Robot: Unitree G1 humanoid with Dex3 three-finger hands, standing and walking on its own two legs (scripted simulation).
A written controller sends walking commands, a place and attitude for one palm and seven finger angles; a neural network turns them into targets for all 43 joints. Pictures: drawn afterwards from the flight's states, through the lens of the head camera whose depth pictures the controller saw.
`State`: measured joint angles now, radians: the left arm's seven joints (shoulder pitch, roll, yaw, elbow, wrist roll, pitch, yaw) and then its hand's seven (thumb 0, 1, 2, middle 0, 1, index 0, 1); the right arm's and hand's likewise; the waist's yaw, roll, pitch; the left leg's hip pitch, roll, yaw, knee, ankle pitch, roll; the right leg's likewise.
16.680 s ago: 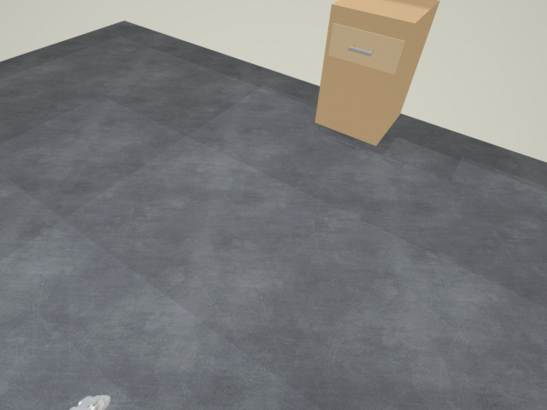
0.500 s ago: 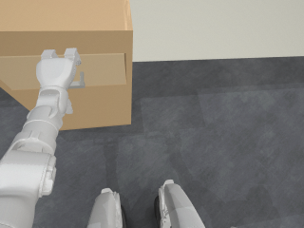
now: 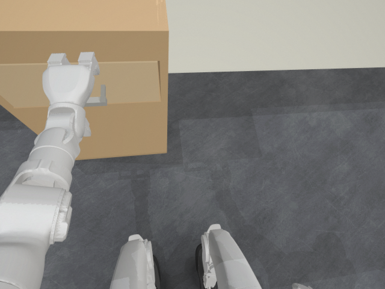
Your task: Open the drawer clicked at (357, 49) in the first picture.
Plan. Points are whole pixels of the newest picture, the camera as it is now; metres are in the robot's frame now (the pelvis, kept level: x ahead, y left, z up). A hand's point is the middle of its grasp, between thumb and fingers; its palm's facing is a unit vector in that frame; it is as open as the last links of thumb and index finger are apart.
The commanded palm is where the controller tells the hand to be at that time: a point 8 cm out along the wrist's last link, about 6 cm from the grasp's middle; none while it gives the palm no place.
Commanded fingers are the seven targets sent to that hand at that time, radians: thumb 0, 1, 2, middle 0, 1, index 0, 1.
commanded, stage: move the hooked fingers above the handle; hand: left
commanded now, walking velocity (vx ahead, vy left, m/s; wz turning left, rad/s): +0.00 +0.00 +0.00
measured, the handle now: (79, 96) +0.57 +0.22 -0.09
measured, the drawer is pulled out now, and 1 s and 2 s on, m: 0.00 0.00 0.00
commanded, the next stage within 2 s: lower the fingers behind the handle in 1.48 s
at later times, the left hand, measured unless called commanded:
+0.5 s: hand (76, 97) +0.53 +0.21 -0.03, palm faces +0.06 -0.04 -1.00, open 13.6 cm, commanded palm +0.51 +0.21 +0.01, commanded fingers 0.00 -0.50 0.30 -0.30 -1.20 -0.30 -1.20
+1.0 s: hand (78, 100) +0.53 +0.20 -0.04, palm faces +0.03 -0.05 -1.00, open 13.8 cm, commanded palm +0.51 +0.20 +0.01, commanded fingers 0.00 -0.50 0.30 -0.30 -1.20 -0.30 -1.20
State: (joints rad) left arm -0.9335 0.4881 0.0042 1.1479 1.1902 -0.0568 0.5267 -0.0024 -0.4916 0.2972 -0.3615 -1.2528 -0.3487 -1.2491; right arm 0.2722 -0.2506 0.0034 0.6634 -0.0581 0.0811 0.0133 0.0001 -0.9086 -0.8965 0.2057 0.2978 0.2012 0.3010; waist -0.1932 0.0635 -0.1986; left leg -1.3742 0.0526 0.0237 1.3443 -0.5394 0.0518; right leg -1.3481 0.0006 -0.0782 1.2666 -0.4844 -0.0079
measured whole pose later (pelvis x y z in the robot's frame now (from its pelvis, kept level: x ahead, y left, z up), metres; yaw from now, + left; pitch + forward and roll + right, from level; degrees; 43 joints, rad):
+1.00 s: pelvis +0.00 +0.00 -0.01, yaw +0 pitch +34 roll -5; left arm -0.92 0.52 0.02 1.11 1.19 -0.11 0.52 0.00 -0.49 0.30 -0.36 -1.24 -0.33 -1.23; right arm 0.30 -0.24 0.00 0.69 -0.06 0.08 0.02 0.00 -0.91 -0.90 0.21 0.30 0.20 0.30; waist -0.18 0.07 -0.19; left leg -1.43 0.05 0.02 1.38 -0.55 0.06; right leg -1.40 0.00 -0.08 1.30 -0.49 0.00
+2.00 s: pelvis +0.01 +0.00 -0.02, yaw -1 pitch +35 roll -5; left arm -0.87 0.53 0.05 1.09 1.20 -0.19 0.47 0.00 -0.49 0.30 -0.32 -1.20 -0.32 -1.20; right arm 0.28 -0.25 -0.02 0.67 -0.08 0.07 0.01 0.00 -0.91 -0.90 0.21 0.30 0.20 0.30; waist -0.18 0.06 -0.21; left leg -1.46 0.06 0.02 1.43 -0.58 0.05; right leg -1.44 0.01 -0.08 1.35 -0.53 -0.01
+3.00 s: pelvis -0.01 -0.01 -0.06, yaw -1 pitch +37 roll -5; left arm -0.92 0.58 0.04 1.09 1.17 -0.07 0.42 0.00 -0.49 0.30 -0.30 -1.20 -0.32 -1.20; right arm 0.25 -0.23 0.01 0.69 -0.06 0.05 0.03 0.00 -0.91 -0.90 0.21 0.30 0.20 0.30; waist -0.17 0.07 -0.20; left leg -1.64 0.07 0.01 1.60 -0.61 0.05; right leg -1.62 0.01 -0.09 1.52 -0.56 -0.02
